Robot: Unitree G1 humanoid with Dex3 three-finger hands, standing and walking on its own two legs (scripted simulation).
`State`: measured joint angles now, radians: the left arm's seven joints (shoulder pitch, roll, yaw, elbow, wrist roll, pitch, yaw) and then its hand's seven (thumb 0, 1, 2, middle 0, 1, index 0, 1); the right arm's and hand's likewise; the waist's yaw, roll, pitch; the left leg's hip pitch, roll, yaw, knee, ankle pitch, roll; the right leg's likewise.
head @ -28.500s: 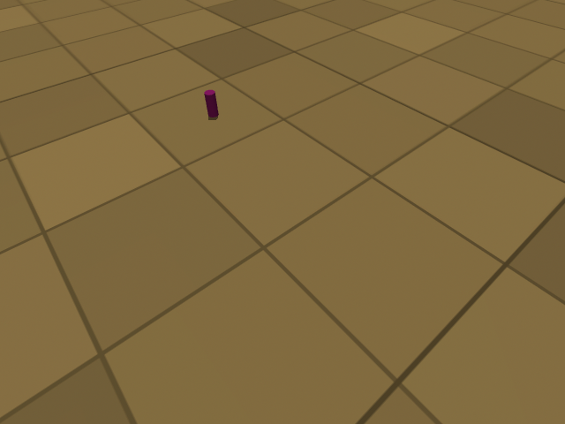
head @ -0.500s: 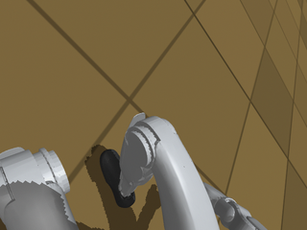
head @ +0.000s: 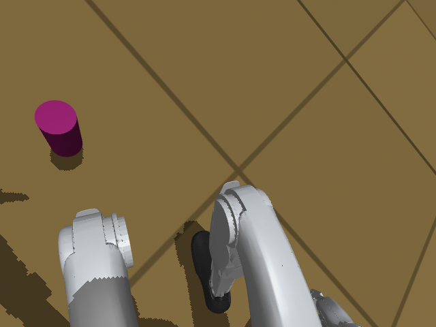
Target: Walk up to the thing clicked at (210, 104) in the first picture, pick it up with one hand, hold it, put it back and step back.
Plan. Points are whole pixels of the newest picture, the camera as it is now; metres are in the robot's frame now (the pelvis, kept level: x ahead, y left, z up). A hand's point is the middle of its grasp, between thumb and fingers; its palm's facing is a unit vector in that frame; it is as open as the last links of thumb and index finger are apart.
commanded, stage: home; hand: left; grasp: from the side
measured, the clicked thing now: (62, 131) +0.51 +0.22 -0.26
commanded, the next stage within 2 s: none
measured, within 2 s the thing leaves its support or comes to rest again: neither
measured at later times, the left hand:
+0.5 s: hand out of the picture +0.32 +0.30 +0.09, palm faces +0.23 -0.87 -0.43, open 16.6 cm
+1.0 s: hand out of the picture +0.24 +0.22 +0.28, palm faces +0.25 -0.91 -0.32, open 17.0 cm
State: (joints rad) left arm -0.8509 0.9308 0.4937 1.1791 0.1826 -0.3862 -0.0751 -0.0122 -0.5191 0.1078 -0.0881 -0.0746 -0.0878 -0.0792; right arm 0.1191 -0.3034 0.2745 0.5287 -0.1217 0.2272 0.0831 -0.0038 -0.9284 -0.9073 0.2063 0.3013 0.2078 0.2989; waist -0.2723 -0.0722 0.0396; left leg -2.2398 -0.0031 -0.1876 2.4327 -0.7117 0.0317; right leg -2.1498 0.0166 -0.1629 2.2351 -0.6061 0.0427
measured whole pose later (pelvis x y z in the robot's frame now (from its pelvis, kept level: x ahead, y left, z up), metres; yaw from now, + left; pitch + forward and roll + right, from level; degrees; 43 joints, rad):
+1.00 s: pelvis +0.08 +0.00 +0.36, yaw +11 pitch +13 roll -2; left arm 0.32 0.24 0.01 0.19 -0.02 0.21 0.17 -0.01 -0.48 0.11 -0.09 -0.09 -0.09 -0.09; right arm 0.30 -0.21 0.02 0.50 0.05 -0.01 -0.15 0.01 -0.90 -0.90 0.21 0.30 0.21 0.30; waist -0.06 0.03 -0.15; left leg -0.80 0.02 -0.04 1.09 -0.52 0.00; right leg -0.79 0.01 -0.04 1.03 -0.47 0.01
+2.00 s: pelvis +0.09 -0.01 +0.38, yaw +12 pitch +7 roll -2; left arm 0.46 0.20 -0.02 0.02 -0.01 0.25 0.14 -0.01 -0.54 0.06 -0.05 -0.05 -0.06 -0.05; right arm 0.28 -0.21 0.02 0.50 0.01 -0.11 -0.17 0.01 -0.90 -0.90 0.21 0.30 0.21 0.30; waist -0.03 0.03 -0.10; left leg -0.60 0.02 -0.05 0.96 -0.48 -0.01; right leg -0.59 0.01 -0.05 0.91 -0.45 -0.01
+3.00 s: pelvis +0.10 +0.00 +0.38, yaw +12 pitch +7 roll -2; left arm 0.46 0.20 -0.01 0.02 -0.01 0.25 0.13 -0.01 -0.32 0.27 -0.14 -0.18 -0.14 -0.18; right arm 0.28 -0.20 0.02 0.52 0.01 -0.13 -0.17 0.01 -0.91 -0.90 0.21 0.30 0.21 0.30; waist -0.02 0.03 -0.10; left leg -0.59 0.01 -0.04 0.96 -0.50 0.00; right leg -0.58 0.01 -0.04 0.90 -0.45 0.00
